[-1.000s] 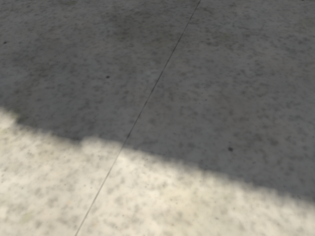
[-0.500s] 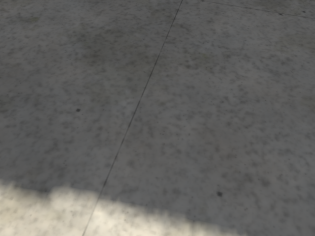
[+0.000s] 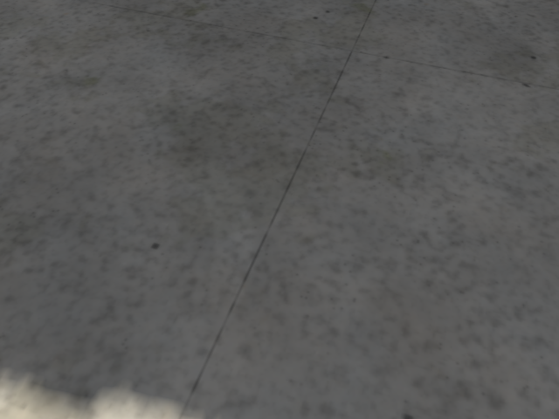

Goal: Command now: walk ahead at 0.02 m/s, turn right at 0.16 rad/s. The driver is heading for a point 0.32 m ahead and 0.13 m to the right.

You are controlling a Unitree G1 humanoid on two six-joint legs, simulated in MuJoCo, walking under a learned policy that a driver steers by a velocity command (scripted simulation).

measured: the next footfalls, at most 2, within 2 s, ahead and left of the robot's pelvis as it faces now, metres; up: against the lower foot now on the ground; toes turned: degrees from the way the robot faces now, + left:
left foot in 0.76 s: +0.30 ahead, +0.06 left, +0.00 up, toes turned -24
right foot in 1.16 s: +0.25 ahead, -0.14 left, +0.00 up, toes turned -25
